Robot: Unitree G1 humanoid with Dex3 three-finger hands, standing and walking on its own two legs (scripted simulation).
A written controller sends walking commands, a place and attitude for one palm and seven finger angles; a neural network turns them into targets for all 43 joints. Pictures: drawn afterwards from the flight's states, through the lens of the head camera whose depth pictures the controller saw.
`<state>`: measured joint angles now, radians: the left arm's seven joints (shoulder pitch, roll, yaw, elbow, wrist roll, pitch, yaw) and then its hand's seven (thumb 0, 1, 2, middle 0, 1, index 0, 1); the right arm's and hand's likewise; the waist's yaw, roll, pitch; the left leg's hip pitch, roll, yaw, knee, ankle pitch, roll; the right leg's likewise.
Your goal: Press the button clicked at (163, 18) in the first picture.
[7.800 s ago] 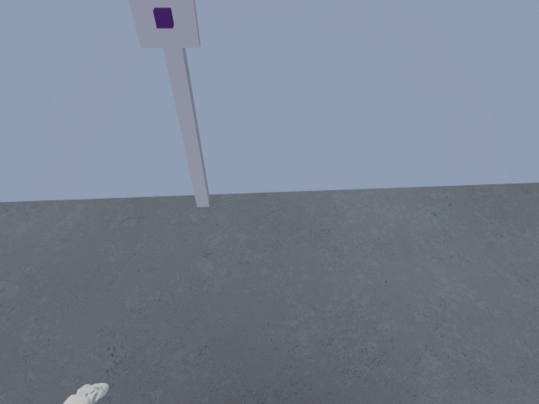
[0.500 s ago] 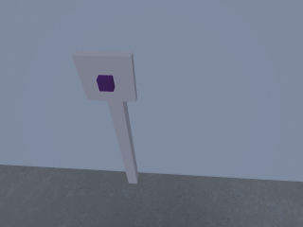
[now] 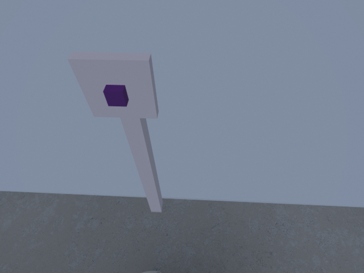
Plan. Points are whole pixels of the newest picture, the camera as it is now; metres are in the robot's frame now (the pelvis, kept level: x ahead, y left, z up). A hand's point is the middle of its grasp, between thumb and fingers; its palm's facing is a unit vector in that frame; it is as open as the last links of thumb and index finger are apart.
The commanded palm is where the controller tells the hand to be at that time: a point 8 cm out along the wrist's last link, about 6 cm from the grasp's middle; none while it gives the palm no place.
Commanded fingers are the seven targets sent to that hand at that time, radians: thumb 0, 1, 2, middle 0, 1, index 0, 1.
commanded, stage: come to a stop and stand still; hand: left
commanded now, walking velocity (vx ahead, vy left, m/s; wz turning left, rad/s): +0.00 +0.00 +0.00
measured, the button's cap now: (116, 94) +0.48 +0.20 +0.12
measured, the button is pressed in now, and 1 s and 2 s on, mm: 0 0 0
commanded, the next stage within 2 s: look again from close up in 1.92 s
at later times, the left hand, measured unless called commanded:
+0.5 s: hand out of the picture +0.02 +0.24 -0.17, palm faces +0.00 -0.98 -0.18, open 7.4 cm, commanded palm none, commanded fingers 0.00 0.90 0.90 -0.20 -0.30 -0.20 -0.30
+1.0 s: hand out of the picture +0.00 +0.23 -0.18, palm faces +0.01 -0.99 -0.15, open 7.4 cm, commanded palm none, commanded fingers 0.00 0.90 0.90 -0.20 -0.30 -0.20 -0.30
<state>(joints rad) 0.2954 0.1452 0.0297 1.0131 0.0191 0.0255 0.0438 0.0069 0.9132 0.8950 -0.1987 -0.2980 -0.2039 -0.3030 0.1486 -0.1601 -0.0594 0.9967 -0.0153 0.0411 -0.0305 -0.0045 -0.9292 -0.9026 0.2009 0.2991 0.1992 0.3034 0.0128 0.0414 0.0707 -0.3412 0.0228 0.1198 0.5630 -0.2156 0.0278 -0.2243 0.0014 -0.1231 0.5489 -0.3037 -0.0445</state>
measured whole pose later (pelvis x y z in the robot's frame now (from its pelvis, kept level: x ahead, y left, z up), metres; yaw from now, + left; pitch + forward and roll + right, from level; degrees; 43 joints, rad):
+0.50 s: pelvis -0.02 +0.06 +0.01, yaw +0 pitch +0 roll -1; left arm 0.27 0.19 -0.01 0.97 0.02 0.02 0.02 0.00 0.91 0.90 -0.20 -0.30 -0.20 -0.30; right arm 0.31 -0.16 0.00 1.02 -0.02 0.01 -0.01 0.00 -0.92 -0.90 0.20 0.30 0.20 0.30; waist -0.01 -0.01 0.01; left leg -0.26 -0.07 0.08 0.47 -0.21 0.11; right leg -0.25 -0.04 -0.03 0.48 -0.24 -0.01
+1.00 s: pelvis +0.02 +0.07 +0.01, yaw +0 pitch +0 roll -1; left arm 0.31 0.16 -0.03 1.11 0.01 0.00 0.03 0.00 0.91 0.90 -0.20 -0.30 -0.20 -0.30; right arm 0.25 -0.16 0.02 1.09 -0.01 -0.03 -0.03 0.00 -0.92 -0.90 0.20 0.30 0.20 0.30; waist 0.01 -0.03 0.02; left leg -0.18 -0.09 0.08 0.41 -0.24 0.12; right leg -0.17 -0.06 -0.01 0.44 -0.26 0.05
